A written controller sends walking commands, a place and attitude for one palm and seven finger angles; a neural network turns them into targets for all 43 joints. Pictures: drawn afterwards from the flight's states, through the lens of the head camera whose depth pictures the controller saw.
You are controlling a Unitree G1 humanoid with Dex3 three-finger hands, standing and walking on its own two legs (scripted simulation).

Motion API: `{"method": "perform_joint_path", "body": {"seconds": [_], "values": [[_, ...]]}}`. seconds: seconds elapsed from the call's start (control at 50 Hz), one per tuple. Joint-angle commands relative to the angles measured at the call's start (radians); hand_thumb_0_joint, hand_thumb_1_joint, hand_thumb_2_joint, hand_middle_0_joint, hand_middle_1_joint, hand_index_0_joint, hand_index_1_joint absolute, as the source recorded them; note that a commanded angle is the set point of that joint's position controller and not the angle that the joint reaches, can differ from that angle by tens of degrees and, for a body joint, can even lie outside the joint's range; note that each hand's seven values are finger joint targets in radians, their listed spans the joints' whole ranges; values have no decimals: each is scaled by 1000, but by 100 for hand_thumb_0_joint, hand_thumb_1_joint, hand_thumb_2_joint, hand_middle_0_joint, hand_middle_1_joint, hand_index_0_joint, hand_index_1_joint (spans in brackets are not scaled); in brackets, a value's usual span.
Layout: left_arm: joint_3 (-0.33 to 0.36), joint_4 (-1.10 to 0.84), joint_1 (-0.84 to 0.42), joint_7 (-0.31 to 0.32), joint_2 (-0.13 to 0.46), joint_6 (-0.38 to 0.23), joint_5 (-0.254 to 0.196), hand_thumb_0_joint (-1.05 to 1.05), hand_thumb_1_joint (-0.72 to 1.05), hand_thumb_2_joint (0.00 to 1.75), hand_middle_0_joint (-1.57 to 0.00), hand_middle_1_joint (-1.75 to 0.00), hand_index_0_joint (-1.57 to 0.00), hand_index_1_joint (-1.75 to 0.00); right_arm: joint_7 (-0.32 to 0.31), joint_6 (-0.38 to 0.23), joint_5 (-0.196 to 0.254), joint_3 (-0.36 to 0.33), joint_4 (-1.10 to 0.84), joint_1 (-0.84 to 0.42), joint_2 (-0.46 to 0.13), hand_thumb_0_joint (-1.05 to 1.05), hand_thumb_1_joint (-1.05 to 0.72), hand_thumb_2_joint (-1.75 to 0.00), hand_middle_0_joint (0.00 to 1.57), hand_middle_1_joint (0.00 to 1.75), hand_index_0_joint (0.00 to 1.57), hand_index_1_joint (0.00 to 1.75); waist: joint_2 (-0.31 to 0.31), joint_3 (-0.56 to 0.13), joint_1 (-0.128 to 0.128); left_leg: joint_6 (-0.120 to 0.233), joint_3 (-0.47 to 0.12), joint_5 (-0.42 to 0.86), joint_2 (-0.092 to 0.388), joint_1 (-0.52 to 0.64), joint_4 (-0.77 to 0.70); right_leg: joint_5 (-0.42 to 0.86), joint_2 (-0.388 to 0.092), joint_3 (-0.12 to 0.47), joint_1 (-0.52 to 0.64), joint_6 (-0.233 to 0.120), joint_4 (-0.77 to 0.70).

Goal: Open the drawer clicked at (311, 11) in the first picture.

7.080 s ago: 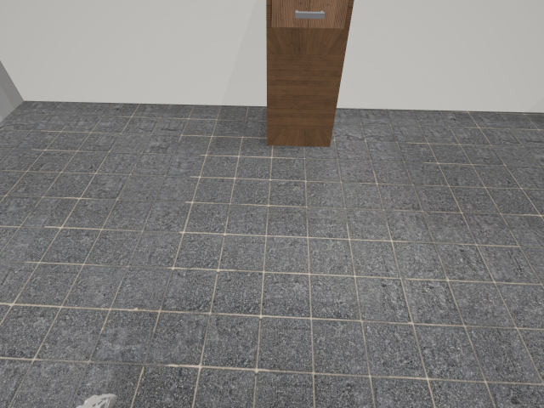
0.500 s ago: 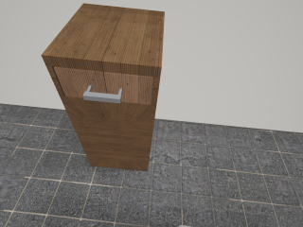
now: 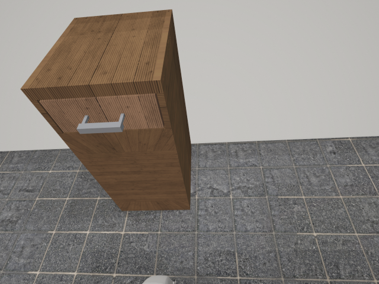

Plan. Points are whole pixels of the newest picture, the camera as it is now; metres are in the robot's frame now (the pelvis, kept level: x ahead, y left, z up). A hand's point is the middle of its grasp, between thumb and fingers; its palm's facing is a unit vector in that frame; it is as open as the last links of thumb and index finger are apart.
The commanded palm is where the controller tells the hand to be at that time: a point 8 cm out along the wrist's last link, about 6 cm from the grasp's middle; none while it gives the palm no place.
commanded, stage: come to a stop and stand still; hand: left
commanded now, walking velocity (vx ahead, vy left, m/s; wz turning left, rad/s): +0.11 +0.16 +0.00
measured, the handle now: (102, 122) +0.55 +0.30 -0.01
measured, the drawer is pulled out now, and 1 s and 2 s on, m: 0.00 0.00 0.00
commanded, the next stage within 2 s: look again from close up in 1.38 s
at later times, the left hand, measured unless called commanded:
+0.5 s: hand out of the picture -0.02 +0.25 -0.18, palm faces +0.05 -0.98 -0.17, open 7.3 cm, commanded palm none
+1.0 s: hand out of the picture +0.10 +0.22 -0.18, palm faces +0.06 -0.98 -0.20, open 7.1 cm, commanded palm none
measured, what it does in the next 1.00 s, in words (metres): steps on the spot: left foot, then right foot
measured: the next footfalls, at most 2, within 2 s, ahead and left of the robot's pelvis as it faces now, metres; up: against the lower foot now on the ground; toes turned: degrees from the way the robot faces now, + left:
left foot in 0.32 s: -0.03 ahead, +0.18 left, +0.00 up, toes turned +2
right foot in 0.66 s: +0.06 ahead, -0.07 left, +0.00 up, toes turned -4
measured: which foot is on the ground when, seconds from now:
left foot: up 0.00-0.30, down 0.32-0.68, up 0.70-0.86, down 0.88-1.00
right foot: down 0.00-0.32, up 0.34-0.64, down 0.66-1.00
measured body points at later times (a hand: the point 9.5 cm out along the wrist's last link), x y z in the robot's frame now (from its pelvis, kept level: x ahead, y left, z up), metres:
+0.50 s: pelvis +0.00 +0.06 +0.01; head +0.00 +0.08 +0.45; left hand -0.02 +0.30 -0.16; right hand -0.01 -0.16 -0.14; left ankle -0.07 +0.17 -0.74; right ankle -0.02 -0.08 -0.69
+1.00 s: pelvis +0.06 +0.04 +0.00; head +0.07 +0.05 +0.45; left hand +0.10 +0.27 -0.16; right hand +0.07 -0.18 -0.16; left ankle +0.01 +0.17 -0.74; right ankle +0.02 -0.07 -0.74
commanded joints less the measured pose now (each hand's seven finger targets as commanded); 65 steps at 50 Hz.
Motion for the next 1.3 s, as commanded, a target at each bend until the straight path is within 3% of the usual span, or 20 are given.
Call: {"method": "perform_joint_path", "body": {"seconds": [0.0,0.16,0.24,0.26,0.3,0.32,0.4,0.5,0.56,0.62,0.66,0.68,0.7,0.72,0.82,0.86,0.9,0.94,1.08,1.28], "values": [[59,-41,80,16,219,-16,8,0,90,90,-20,-30,-20,-30,11,-9,-5,-7,-54,28,-54,0,-90,-90,20,30,20,30,-222,-72,43,-15,-54,78,27,-85,39,274,-270,240,98,-107,-222],[64,-33,102,-5,258,-13,25,0,90,90,-20,-30,-20,-30,22,-38,-2,15,-88,-7,-40,0,-90,-90,20,30,20,30,-255,-63,63,12,28,-7,14,74,-338,-153,-240,287,34,-114,-328],[53,-11,66,-11,236,-5,13,0,90,90,-20,-30,-20,-30,9,-68,1,32,-36,144,-18,0,-90,-90,20,30,20,30,-248,-93,-7,34,74,136,-17,357,-671,-242,-146,204,-99,-46,-263],[41,-8,71,-15,201,-1,4,0,90,90,-20,-30,-20,-30,2,-81,0,33,-18,184,-41,0,-90,-90,20,30,20,30,-135,-103,-22,38,37,135,15,435,-747,-246,-92,157,-154,-16,-172],[18,-24,91,-23,105,3,1,0,90,90,-20,-30,-20,-30,-7,-82,-9,9,-46,168,-174,0,-90,-90,20,30,20,30,249,-22,-25,128,-366,-253,328,294,-976,-246,35,-3,-295,36,173],[22,-31,56,-25,117,3,7,0,90,90,-20,-30,-20,-30,-9,-76,-16,15,-63,128,-177,0,-90,-90,20,30,20,30,173,69,-23,177,-399,-310,362,146,-1021,-209,14,60,-289,27,260],[29,46,136,-46,123,1,11,0,90,90,-20,-30,-20,-30,-26,-95,-9,48,-53,60,-81,0,-90,-90,20,30,20,30,124,94,28,151,-188,-1,228,156,-971,-55,7,79,-274,46,430],[17,36,86,-41,106,-3,1,0,90,90,-20,-30,-20,-30,-47,-109,-6,46,6,181,-63,0,-90,-90,20,30,20,30,69,15,-8,181,-110,684,243,359,-817,-82,1,60,-264,70,315],[8,32,67,-33,82,-13,-7,0,90,90,-20,-30,-20,-30,-48,-105,-11,41,31,194,-63,0,-90,-90,20,30,20,30,120,-34,-21,179,-87,859,229,404,-725,-119,21,18,-154,54,116],[14,77,173,-24,110,-36,-9,0,90,90,-20,-30,-20,-30,-43,-105,4,37,52,204,-44,0,-90,-90,20,30,20,30,42,-120,24,103,-47,762,162,340,-589,231,7,23,107,39,-153],[25,119,247,-4,187,-46,-7,0,90,90,-20,-30,-20,-30,-34,-108,19,53,42,208,31,0,-90,-90,20,30,20,30,-177,-191,34,33,36,198,55,92,-524,751,-218,222,372,-55,-68],[19,129,251,-2,192,-46,-8,0,90,90,-20,-30,-20,-30,-37,-100,19,51,43,201,40,0,-90,-90,20,30,20,30,-188,-178,34,28,38,-26,39,86,-471,833,-270,220,356,-111,-89],[20,126,231,5,175,-48,-5,0,90,90,-20,-30,-20,-30,-40,-88,16,49,43,192,48,0,-90,-90,20,30,20,30,-291,-191,31,28,29,-96,51,97,-405,879,-246,218,336,-127,-104],[15,122,202,8,157,-43,-3,0,90,90,-20,-30,-20,-30,-40,-84,14,48,49,165,41,0,-90,-90,20,30,20,30,-263,-137,36,28,15,-109,59,85,-360,890,-242,207,288,-135,-114],[5,96,79,11,130,-28,-10,0,90,90,-20,-30,-20,-30,-33,-82,11,57,98,206,71,0,-90,-90,20,30,20,30,-150,-79,-15,27,31,201,71,227,-635,564,-153,92,142,-82,-86],[-5,91,80,5,95,-24,-23,0,90,90,-20,-30,-20,-30,-34,-95,1,58,107,191,28,0,-90,-90,20,30,20,30,-39,-66,2,45,-22,502,127,295,-688,344,-61,49,70,-8,-78],[-3,92,84,5,91,-16,-12,0,90,90,-20,-30,-20,-30,-30,-89,4,56,96,144,14,0,-90,-90,20,30,20,30,-22,-24,12,55,-12,436,146,264,-696,172,-37,47,54,13,-131],[-6,105,93,3,102,-16,-10,0,90,90,-20,-30,-20,-30,-33,-94,5,62,97,123,21,0,-90,-90,20,30,20,30,26,26,15,57,-4,496,134,245,-709,237,-45,55,79,13,-134],[-13,119,145,7,119,-28,-12,0,90,90,-20,-30,-20,-30,-39,-97,5,64,87,121,-7,0,-90,-90,20,30,20,30,-34,-81,8,55,18,620,127,363,-690,421,-66,58,138,8,-132],[-19,134,185,13,110,-26,-10,0,90,90,-20,-30,-20,-30,-42,-95,7,69,90,123,-14,0,-90,-90,20,30,20,30,-57,-47,10,61,27,601,122,370,-712,411,-66,61,133,8,-140]]}}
